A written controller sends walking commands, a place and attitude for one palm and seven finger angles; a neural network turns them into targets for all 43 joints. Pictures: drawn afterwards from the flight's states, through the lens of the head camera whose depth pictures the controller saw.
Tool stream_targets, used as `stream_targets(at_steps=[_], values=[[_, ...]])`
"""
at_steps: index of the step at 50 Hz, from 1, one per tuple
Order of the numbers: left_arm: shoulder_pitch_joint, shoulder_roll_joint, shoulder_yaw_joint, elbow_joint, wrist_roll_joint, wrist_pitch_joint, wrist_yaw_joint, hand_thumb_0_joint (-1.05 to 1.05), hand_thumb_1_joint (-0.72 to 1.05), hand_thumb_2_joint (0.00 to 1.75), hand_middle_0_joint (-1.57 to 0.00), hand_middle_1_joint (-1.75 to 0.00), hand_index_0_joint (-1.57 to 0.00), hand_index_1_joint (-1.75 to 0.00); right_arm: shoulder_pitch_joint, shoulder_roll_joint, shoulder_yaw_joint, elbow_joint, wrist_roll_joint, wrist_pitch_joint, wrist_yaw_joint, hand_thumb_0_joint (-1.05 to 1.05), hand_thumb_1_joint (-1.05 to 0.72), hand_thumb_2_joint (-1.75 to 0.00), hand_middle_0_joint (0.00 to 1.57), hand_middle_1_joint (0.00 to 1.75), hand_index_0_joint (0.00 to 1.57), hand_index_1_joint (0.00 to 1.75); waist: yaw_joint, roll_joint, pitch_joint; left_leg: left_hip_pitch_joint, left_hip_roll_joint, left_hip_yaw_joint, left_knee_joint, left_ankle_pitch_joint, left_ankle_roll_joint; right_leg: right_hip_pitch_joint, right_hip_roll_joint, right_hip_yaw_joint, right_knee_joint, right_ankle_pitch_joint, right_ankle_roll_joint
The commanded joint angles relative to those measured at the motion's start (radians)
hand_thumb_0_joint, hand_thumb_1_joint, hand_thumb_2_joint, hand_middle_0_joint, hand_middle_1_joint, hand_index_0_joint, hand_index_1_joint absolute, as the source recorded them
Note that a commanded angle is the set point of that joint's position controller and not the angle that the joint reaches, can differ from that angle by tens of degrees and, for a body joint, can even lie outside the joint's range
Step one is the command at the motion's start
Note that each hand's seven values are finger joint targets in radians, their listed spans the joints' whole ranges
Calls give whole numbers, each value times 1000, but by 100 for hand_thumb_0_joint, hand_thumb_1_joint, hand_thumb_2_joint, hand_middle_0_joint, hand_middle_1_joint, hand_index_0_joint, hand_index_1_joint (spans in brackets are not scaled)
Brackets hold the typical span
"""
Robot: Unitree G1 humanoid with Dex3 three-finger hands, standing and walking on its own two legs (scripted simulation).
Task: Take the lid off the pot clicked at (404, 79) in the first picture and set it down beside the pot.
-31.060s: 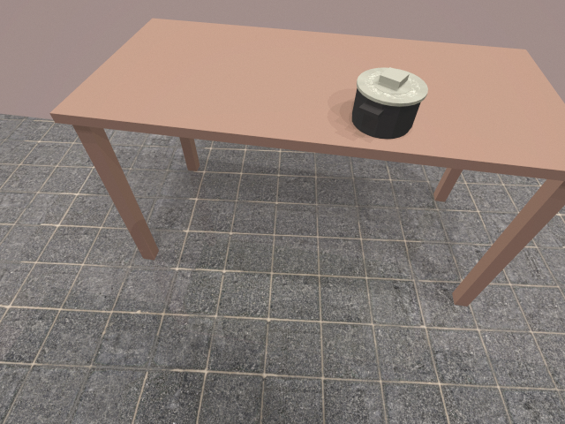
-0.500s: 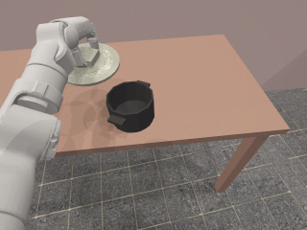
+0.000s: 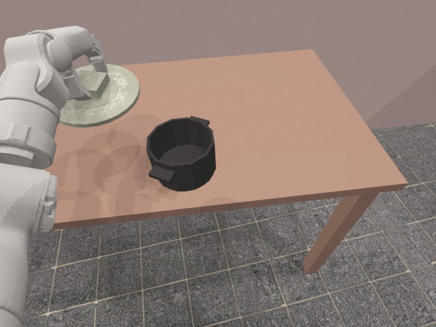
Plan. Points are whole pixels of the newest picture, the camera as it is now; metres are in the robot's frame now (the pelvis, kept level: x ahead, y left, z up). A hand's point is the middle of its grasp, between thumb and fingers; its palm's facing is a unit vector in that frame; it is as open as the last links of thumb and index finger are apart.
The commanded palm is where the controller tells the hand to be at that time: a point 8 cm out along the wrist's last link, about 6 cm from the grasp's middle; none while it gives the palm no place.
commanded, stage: move the lid sideways beside the pot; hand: left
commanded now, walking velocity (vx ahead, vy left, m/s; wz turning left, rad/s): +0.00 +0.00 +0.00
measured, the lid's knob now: (89, 83) +0.50 +0.22 +0.21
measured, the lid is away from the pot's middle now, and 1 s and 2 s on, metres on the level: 0.14 0.23 0.22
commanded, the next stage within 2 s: lower the lid onto the table in 0.68 s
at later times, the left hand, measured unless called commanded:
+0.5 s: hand (26, 93) +0.44 +0.30 +0.23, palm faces -0.31 -0.12 -0.94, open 8.6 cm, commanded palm +0.45 +0.31 +0.30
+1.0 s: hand (33, 94) +0.46 +0.30 +0.22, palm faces -0.34 -0.11 -0.93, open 8.6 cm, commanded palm +0.45 +0.31 +0.28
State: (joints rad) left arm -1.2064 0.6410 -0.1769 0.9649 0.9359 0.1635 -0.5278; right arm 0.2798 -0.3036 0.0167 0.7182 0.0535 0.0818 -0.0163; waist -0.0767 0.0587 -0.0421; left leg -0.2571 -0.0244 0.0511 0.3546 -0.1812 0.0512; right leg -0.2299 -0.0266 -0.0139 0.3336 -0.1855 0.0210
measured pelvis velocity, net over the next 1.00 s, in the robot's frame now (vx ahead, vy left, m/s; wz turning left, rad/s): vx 0.00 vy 0.01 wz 0.02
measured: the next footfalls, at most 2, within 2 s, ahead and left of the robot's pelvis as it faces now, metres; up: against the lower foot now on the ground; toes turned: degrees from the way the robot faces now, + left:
none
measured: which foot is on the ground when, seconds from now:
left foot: down 0.00-1.00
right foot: down 0.00-1.00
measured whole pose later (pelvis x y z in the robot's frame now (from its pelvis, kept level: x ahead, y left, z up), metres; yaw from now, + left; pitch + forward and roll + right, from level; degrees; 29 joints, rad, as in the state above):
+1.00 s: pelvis +0.00 +0.01 +0.00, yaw +1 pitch +7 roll -1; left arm -1.20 0.79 -0.15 1.00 0.95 0.10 -0.60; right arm 0.29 -0.31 0.01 0.70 0.07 0.16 0.00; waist -0.10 0.05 -0.03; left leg -0.32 -0.03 0.03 0.39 -0.19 0.07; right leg -0.26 -0.03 -0.03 0.31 -0.17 0.03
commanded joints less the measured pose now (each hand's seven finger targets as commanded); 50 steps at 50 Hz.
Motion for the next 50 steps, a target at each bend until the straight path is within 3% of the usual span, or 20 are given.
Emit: stream_targets(at_steps=[1,4,7,8,11,14,19,20,24,28,30,33,35,38,41,43,46,48,50], values=[[-648,279,54,-223,11,7,43,0,55,103,-87,-109,-74,-103,-27,-141,-42,-108,9,-16,-8,0,-90,-90,20,30,20,30,-8,-6,-377,259,-27,-60,26,368,33,45,62,-7,-7,266,-50],[-678,390,130,-285,25,-12,46,0,55,103,-87,-109,-74,-103,-25,-150,-44,-116,4,-12,-11,0,-90,-90,20,30,20,30,4,9,-444,278,-26,-62,37,394,34,78,63,-1,-3,287,-53],[-672,367,104,-289,17,-29,37,0,55,103,-87,-109,-74,-103,-29,-146,-45,-122,7,-11,-13,0,-90,-90,20,30,20,30,-4,27,-441,291,-22,-65,45,414,32,63,61,-2,-10,291,-55],[-641,389,124,-248,19,-28,39,0,55,103,-87,-109,-74,-103,-21,-147,-44,-116,7,-4,-13,0,-90,-90,20,30,20,30,-3,18,-432,279,-20,-65,44,389,31,63,61,-1,-6,270,-53],[-621,355,85,-184,14,-29,25,0,55,103,-87,-109,-74,-103,-26,-148,-39,-109,12,12,-15,0,-90,-90,20,30,20,30,-11,9,-361,235,-25,-61,26,316,29,38,63,-14,-15,232,-54],[-648,400,102,-199,18,-42,19,0,55,103,-87,-109,-74,-103,-26,-155,-39,-109,11,20,-18,0,-90,-90,20,30,20,30,-10,19,-377,234,-25,-57,26,298,31,47,62,-11,-19,230,-54],[-681,412,102,-244,12,-83,12,0,55,103,-87,-109,-74,-103,-16,-156,-42,-105,12,19,-22,0,-90,-90,20,30,20,30,-16,57,-412,284,-18,-72,36,337,28,25,69,-16,-24,213,-54],[-644,444,130,-203,15,-87,12,0,55,103,-87,-109,-74,-103,-10,-159,-43,-101,10,23,-23,0,-90,-90,20,30,20,30,-14,46,-401,270,-18,-71,37,321,29,25,70,-18,-25,203,-55],[-630,422,94,-144,3,-98,-2,0,55,103,-87,-109,-74,-103,5,-166,-42,-87,18,43,-24,0,-90,-90,20,30,20,30,-25,29,-338,223,-15,-67,20,271,27,5,69,-29,-34,178,-53],[-688,448,99,-198,22,-132,5,0,55,103,-87,-109,-74,-103,18,-169,-47,-83,14,36,-24,0,-90,-90,20,30,20,30,-29,90,-395,291,-6,-86,34,329,21,-25,79,-31,-39,156,-56],[-695,481,127,-227,13,-149,8,0,55,103,-87,-109,-74,-103,27,-170,-48,-81,15,34,-25,0,-90,-90,20,30,20,30,-23,114,-435,311,-5,-87,38,361,21,-9,77,-28,-37,172,-55],[-681,481,143,-245,-4,-168,9,0,55,103,-87,-109,-74,-103,43,-170,-54,-78,12,29,-21,0,-90,-90,20,30,20,30,-23,124,-466,341,-2,-92,57,457,19,-7,77,-28,-30,217,-54],[-623,483,157,-183,-4,-161,10,0,55,103,-87,-109,-74,-103,50,-171,-56,-73,10,35,-17,0,-90,-90,20,30,20,30,-22,107,-431,330,-2,-92,66,486,21,-17,78,-28,-31,230,-53],[-651,488,158,-235,2,-160,14,0,55,103,-87,-109,-74,-103,49,-175,-59,-80,13,40,-7,0,-90,-90,20,30,20,30,-19,134,-440,342,2,-101,64,533,10,-26,80,-33,-26,234,-55],[-608,447,132,-161,5,-92,-7,0,55,103,-87,-109,-74,-103,48,-176,-63,-82,16,46,5,0,-90,-90,20,30,20,30,-25,112,-416,323,-8,-106,70,552,10,-22,84,-33,-22,262,-54],[-562,478,155,-134,11,-68,-15,0,55,103,-87,-109,-74,-103,51,-184,-63,-89,14,54,10,0,-90,-90,20,30,20,30,-19,56,-407,288,-10,-91,67,528,15,5,82,-32,-19,280,-51],[-595,408,102,-232,14,-63,-17,0,55,103,-87,-109,-74,-103,31,-171,-64,-108,14,53,13,0,-90,-90,20,30,20,30,-24,75,-446,335,-7,-99,80,563,16,-12,81,-31,-12,275,-49],[-563,401,100,-208,15,-63,-17,0,55,103,-87,-109,-74,-103,37,-171,-63,-106,11,56,12,0,-90,-90,20,30,20,30,-31,52,-410,323,-3,-104,76,517,15,-37,83,-34,-19,235,-48],[-555,477,159,-177,6,-67,-16,0,55,103,-87,-109,-74,-103,37,-178,-59,-108,12,63,4,0,-90,-90,20,30,20,30,-22,9,-404,267,-13,-87,62,414,28,2,79,-31,-17,230,-48]])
